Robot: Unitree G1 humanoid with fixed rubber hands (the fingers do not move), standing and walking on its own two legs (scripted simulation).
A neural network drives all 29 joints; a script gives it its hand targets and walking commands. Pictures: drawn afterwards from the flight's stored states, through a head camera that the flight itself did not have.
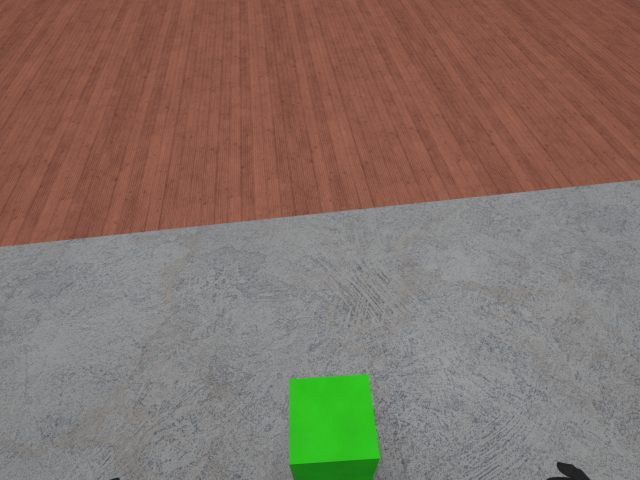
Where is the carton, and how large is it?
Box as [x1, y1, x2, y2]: [289, 374, 379, 479]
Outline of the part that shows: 367,374 289,379 289,465 294,479 371,479 379,456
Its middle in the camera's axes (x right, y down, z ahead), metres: +0.03 +0.52 +1.05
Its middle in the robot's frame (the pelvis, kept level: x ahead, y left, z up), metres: +0.38 +0.00 -0.66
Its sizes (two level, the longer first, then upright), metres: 0.210 0.200 0.250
